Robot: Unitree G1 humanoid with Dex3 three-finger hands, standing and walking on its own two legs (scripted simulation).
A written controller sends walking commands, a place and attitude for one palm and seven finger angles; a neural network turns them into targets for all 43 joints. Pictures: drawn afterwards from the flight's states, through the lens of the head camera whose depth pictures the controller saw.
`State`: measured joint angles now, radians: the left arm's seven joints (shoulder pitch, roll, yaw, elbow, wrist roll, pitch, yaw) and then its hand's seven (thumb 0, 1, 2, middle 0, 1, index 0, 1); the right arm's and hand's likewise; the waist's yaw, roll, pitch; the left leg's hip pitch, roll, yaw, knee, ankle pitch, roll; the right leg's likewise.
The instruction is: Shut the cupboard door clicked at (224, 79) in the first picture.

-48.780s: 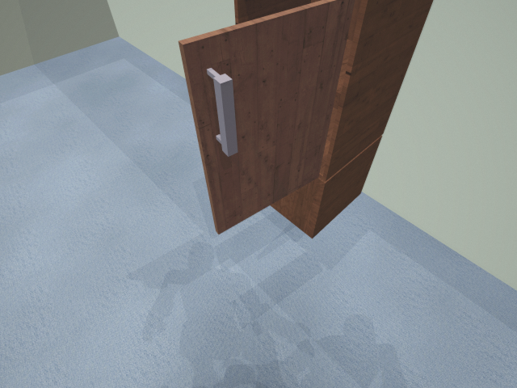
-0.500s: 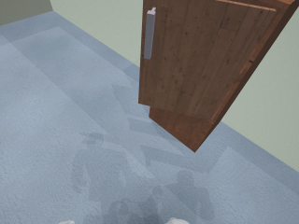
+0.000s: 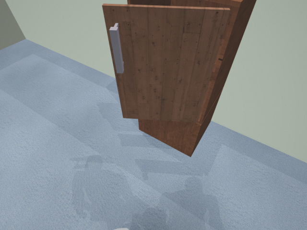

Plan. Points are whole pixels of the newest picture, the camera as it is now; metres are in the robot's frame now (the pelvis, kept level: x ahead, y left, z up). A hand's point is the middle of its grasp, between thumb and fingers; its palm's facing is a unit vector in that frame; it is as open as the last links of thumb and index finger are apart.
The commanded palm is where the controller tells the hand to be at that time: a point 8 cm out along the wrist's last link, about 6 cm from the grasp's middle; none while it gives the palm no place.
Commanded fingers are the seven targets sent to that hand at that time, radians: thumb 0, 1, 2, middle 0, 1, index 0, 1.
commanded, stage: take the last steps up to it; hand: left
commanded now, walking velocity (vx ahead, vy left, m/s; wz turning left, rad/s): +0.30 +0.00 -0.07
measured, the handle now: (118, 49) +0.71 +0.16 +0.10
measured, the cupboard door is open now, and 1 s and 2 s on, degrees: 28 28 28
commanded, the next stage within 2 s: come to a stop and stand still in 0.56 s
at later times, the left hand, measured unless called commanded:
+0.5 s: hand (108, 204) +0.23 +0.16 -0.17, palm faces -0.03 -0.98 -0.20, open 7.4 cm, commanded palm none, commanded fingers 0.00 0.90 0.90 -0.20 -0.30 -0.20 -0.30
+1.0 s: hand (109, 197) +0.26 +0.16 -0.19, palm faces +0.03 -0.98 -0.19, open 7.4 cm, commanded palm none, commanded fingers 0.00 0.90 0.90 -0.20 -0.30 -0.20 -0.30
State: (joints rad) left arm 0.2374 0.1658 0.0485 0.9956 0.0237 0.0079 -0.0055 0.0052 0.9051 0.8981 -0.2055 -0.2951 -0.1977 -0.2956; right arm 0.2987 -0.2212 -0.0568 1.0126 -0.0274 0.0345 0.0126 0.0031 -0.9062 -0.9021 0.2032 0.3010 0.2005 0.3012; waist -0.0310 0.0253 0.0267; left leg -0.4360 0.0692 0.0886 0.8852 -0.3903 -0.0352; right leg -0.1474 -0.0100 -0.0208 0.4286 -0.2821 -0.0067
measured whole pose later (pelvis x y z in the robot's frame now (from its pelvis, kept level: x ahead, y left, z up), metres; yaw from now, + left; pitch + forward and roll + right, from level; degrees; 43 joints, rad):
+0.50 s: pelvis +0.14 -0.02 -0.01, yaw -2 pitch -1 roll +1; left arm 0.16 0.16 0.06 1.01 0.02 -0.03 -0.02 0.01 0.91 0.90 -0.20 -0.29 -0.19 -0.30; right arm 0.43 -0.14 -0.03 1.13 -0.02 -0.01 0.00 0.00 -0.90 -0.90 0.21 0.30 0.20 0.30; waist -0.03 0.03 0.05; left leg -0.16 0.07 0.10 0.67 -0.47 0.00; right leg -0.33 -0.02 -0.09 0.59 -0.24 -0.05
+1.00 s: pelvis +0.24 -0.02 -0.01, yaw -2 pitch +1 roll +0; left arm 0.24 0.16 0.04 1.04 0.01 0.04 0.03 0.01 0.91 0.90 -0.21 -0.30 -0.20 -0.30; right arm 0.07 -0.16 -0.03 0.98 -0.01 0.02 -0.03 0.00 -0.91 -0.90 0.20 0.30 0.20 0.30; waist 0.03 -0.02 0.10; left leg -0.33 0.04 0.12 0.53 -0.20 0.03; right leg -0.23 -0.02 -0.05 0.67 -0.44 0.00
